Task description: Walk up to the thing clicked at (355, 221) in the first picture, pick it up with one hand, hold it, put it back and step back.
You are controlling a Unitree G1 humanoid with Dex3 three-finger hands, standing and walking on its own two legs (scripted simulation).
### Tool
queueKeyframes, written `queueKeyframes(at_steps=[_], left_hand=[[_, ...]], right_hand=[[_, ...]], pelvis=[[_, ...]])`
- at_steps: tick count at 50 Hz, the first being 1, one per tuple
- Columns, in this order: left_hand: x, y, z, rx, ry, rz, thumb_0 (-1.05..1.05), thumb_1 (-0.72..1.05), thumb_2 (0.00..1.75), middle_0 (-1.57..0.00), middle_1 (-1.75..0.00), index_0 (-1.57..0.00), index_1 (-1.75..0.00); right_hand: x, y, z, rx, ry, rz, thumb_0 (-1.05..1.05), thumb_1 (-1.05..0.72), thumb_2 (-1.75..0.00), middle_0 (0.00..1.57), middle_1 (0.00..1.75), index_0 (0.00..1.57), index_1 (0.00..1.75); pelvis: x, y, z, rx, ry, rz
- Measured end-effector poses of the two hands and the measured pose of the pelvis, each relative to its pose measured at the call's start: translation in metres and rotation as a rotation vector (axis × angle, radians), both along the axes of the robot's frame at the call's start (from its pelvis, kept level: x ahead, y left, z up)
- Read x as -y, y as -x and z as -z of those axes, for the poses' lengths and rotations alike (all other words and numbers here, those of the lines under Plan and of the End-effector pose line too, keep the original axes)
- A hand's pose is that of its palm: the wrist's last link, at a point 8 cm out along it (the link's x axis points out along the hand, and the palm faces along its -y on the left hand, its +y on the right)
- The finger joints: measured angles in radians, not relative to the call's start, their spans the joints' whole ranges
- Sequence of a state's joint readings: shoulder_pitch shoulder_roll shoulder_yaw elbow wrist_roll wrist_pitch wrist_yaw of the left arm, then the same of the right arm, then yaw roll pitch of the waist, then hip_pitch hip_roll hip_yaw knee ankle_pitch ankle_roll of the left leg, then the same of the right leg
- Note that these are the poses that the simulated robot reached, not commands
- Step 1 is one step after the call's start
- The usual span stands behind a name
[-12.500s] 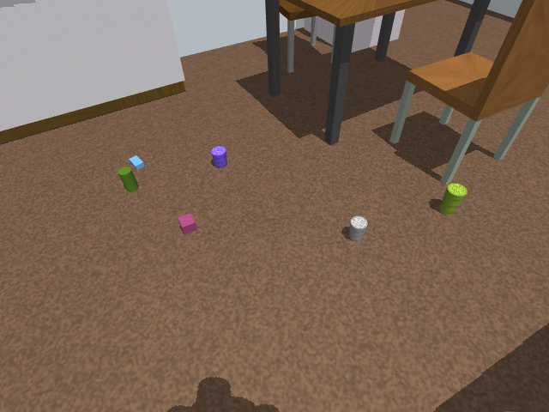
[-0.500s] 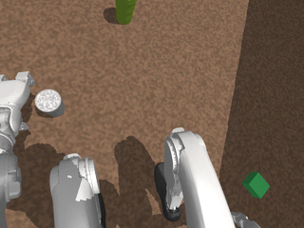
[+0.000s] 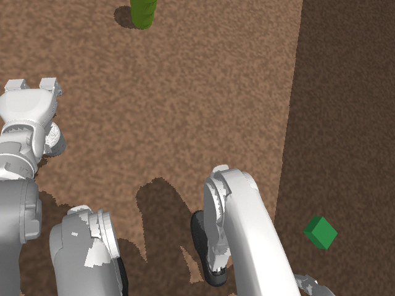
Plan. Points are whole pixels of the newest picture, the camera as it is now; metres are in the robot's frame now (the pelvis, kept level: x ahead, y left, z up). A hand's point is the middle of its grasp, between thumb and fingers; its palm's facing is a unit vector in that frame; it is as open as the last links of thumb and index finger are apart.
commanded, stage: approach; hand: left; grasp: from above
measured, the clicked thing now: (48, 140) +0.51 +0.22 -0.29
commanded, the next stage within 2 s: close in in 0.06 s
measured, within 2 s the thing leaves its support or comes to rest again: neither
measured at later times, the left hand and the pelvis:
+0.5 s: hand (28, 148) +0.47 +0.24 -0.20, palm faces -0.50 -0.07 -0.86, open 14.0 cm; pelvis +0.00 +0.00 -0.01, yaw -1 degrees
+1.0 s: hand (38, 140) +0.50 +0.23 -0.25, palm faces -0.45 -0.08 -0.89, open 13.7 cm; pelvis +0.01 +0.00 -0.03, yaw -3 degrees
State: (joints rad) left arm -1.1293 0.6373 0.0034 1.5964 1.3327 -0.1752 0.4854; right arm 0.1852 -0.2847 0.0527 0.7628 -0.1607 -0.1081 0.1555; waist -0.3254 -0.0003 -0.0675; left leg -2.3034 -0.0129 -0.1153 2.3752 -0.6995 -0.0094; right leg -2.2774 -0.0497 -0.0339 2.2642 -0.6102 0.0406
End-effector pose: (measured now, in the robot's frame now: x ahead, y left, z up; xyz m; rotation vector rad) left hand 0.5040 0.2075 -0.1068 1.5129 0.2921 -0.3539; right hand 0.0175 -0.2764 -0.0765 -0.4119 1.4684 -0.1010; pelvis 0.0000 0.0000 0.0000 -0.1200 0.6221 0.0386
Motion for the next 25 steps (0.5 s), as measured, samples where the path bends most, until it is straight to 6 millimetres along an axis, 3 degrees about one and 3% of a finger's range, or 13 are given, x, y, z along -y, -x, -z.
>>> queueKeyframes(at_steps=[4, 8, 18, 25], left_hand=[[0.012, -0.016, -0.001, 0.048, -0.013, -0.028, 0.0, -0.43, 0.95, -0.2, -0.94, -0.19, -0.94], [0.01, -0.018, 0.001, 0.032, -0.057, -0.077, 0.0, -0.44, 0.96, -0.18, -0.95, -0.17, -0.95], [-0.043, 0.021, 0.02, -0.141, -0.055, -0.241, 0.0, -0.51, 1.0, -0.12, -1.02, -0.12, -1.01], [-0.036, 0.026, 0.037, -0.119, 0.015, -0.07, 0.0, -0.52, 0.99, -0.09, -1.06, -0.1, -1.04]], right_hand=[[0.0, 0.009, 0.002, -0.007, -0.011, 0.026, 0.01, -0.9, -0.9, 0.2, 0.3, 0.2, 0.3], [-0.005, 0.018, 0.008, -0.03, -0.058, 0.047, 0.01, -0.9, -0.9, 0.2, 0.3, 0.2, 0.3], [-0.01, 0.015, 0.023, -0.05, -0.118, 0.025, 0.01, -0.9, -0.9, 0.2, 0.3, 0.2, 0.3], [0.004, 0.003, 0.017, -0.07, -0.032, -0.034, 0.01, -0.91, -0.9, 0.2, 0.3, 0.2, 0.3]], pelvis=[[0.0, -0.002, 0.004, -0.01, 0.002, 0.007], [0.001, -0.003, 0.004, -0.017, -0.003, 0.014], [0.003, 0.0, 0.005, 0.015, -0.015, 0.008], [0.002, 0.001, 0.014, 0.032, 0.008, 0.004]])
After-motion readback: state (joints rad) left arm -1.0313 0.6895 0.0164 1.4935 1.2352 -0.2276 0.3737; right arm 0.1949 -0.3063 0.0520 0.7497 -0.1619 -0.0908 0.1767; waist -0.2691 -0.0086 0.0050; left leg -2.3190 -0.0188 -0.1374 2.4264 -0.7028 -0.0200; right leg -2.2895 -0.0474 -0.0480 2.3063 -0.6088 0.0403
